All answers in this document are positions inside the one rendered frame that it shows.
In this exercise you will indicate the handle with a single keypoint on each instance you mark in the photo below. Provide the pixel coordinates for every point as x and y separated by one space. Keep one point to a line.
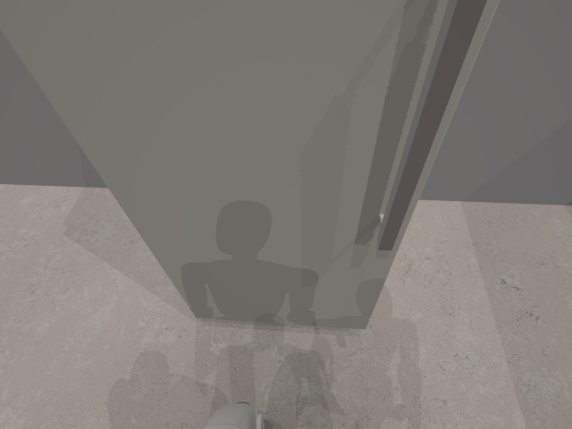
456 33

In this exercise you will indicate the robot left thigh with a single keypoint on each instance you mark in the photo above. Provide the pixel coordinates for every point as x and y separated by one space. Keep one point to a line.
236 416

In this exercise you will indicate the fridge door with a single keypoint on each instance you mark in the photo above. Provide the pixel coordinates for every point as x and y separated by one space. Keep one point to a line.
253 144

